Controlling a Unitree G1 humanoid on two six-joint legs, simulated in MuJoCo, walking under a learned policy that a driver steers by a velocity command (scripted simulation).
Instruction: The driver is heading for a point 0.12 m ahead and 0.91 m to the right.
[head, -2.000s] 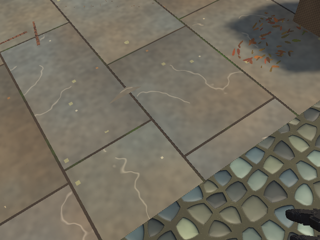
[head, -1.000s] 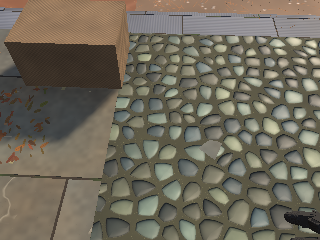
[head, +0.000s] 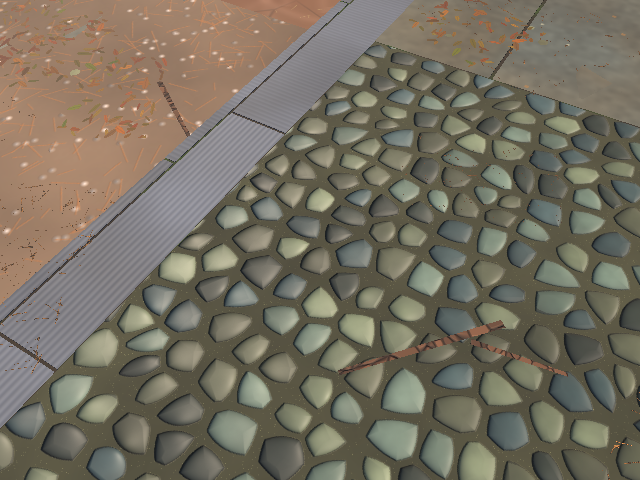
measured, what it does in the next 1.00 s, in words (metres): walks ahead, turning right: right foot, then left foot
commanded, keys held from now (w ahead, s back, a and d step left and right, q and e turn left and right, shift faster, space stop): w+e+shift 0.66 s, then w+shift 0.34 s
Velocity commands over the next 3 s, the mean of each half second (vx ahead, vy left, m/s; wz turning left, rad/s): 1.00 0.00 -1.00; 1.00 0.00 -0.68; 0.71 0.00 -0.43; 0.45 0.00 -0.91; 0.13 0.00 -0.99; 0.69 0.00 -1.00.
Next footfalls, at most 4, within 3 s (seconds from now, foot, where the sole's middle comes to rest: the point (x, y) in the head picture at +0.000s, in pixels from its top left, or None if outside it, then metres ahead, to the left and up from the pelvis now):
0.28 right None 0.43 -0.07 -0.77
0.66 left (363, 311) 0.88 -0.08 -0.77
1.08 right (538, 270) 0.99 -0.54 -0.77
1.48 left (588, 171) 1.35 -0.77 -0.77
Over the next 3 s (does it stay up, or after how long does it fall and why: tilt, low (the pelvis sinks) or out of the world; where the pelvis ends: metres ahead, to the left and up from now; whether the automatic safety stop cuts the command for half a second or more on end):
stays up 0.97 -1.12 -0.03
